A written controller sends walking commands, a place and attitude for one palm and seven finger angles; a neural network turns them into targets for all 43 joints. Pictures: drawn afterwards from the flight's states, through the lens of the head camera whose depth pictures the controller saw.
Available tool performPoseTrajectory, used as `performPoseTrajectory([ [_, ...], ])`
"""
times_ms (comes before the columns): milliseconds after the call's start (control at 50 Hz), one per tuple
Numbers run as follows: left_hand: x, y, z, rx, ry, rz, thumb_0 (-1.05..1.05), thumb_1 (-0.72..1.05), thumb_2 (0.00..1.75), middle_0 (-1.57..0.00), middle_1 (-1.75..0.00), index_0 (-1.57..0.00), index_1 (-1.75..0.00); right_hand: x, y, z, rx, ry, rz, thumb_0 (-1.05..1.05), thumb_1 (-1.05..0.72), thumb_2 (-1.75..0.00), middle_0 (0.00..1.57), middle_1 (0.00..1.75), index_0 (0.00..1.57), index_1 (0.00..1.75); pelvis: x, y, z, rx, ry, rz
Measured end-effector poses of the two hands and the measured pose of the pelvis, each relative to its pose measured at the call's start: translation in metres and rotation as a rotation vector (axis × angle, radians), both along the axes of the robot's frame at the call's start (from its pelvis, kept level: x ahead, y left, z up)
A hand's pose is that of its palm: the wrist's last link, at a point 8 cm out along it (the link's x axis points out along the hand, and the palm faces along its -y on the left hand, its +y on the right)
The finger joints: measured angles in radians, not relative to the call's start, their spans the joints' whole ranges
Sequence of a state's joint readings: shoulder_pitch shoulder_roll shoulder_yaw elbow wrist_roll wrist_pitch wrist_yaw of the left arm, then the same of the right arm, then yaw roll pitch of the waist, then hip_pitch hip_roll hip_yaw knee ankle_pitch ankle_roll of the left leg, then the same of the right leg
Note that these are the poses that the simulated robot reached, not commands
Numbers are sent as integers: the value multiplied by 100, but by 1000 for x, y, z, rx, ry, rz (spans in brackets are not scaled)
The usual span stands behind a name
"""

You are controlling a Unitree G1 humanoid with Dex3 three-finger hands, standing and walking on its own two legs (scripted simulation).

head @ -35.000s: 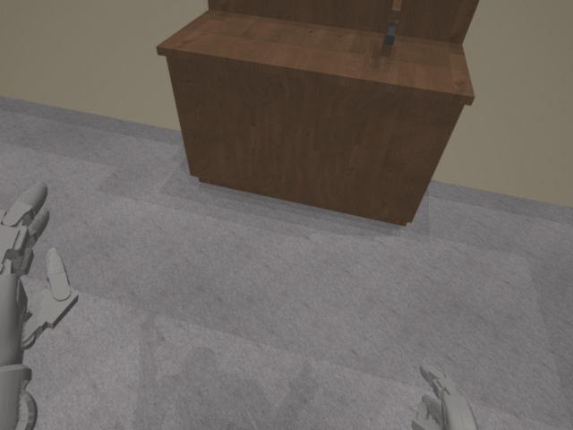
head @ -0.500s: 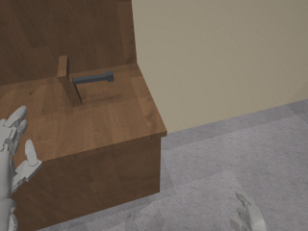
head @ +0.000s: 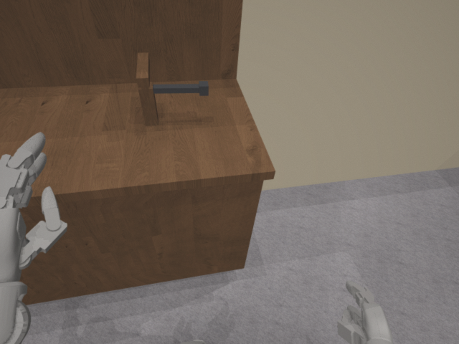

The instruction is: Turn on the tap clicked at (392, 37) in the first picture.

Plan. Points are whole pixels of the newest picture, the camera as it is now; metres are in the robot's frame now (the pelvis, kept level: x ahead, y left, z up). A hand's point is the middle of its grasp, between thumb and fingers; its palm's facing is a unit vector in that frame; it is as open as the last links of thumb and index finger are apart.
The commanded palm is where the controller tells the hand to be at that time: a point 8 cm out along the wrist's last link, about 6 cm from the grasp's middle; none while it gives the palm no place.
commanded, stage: step back with the hand held close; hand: left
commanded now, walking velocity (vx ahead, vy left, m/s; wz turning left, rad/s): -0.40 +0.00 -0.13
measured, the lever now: (203, 88) +0.71 +0.13 +0.09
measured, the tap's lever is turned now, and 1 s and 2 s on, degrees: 86 86 86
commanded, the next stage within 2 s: stop stepping back and stand still in 0.16 s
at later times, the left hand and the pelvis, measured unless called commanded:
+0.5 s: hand out of the picture +0.14 +0.29 +0.17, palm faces +0.27 -0.94 -0.23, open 7.4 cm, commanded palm +0.06 +0.34 +0.19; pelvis -0.13 +0.07 +0.01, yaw -5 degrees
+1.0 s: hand out of the picture +0.00 +0.30 +0.20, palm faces +0.20 -0.90 -0.40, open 7.4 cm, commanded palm -0.04 +0.37 +0.19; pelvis -0.24 +0.12 +0.01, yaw -9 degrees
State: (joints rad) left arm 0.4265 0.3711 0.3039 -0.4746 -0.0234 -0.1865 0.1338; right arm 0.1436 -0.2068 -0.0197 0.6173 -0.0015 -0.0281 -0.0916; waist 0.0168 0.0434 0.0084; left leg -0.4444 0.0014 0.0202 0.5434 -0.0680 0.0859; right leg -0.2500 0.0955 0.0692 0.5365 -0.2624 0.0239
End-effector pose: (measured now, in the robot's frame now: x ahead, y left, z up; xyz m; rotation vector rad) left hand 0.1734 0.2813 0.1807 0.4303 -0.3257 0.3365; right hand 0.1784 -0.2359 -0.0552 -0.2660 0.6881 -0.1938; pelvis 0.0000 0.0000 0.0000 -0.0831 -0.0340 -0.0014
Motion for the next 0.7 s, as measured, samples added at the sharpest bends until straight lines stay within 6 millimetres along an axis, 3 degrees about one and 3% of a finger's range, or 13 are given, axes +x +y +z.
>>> performPoseTrajectory([
  [80,-10,19,12,42,-15,23,2,88,90,-21,-30,-22,-30,-11,15,12,-4,-26,29,2,-90,-90,20,30,20,30,-21,7,7,-24,13,14],
  [140,-30,27,22,34,-26,38,2,89,90,-21,-30,-22,-30,-23,27,17,21,-16,56,2,-90,-90,20,30,20,30,-34,11,13,-30,51,30],
  [260,-75,23,10,33,-25,0,2,89,90,-20,-30,-21,-30,-46,43,-5,49,-22,87,1,-90,-90,21,30,21,30,-74,24,-6,30,81,-73],
  [360,-71,34,-1,-53,-38,-82,2,89,90,-21,-30,-21,-30,-93,57,-8,46,21,-2,2,-90,-90,21,30,21,30,-82,45,-5,21,23,-97],
  [460,-59,53,-12,-136,13,-103,2,89,90,-21,-30,-21,-30,-146,66,6,30,-24,-73,2,-90,-90,21,30,21,30,-116,65,0,12,-33,-113],
  [520,-82,58,-1,-128,42,-124,2,89,90,-21,-30,-21,-30,-179,71,15,39,-36,-91,2,-90,-90,21,30,21,30,-137,78,9,11,-33,-83],
  [600,-135,64,16,-9,-39,-218,2,89,90,-21,-30,-21,-30,-222,71,5,12,-9,-140,1,-90,-90,21,30,21,30,-163,98,-4,56,-18,-139],
  [660,-157,84,25,38,-129,-225,2,89,90,-21,-30,-22,-30,-254,82,-6,-19,61,-157,1,-90,-90,20,30,20,30,-171,114,-10,39,7,-128],
  [700,-161,103,22,37,-183,-183,2,88,90,-21,-30,-22,-30,-269,89,-22,-41,68,-167,1,-90,-90,20,30,20,30,-181,129,-23,10,13,-125],
])
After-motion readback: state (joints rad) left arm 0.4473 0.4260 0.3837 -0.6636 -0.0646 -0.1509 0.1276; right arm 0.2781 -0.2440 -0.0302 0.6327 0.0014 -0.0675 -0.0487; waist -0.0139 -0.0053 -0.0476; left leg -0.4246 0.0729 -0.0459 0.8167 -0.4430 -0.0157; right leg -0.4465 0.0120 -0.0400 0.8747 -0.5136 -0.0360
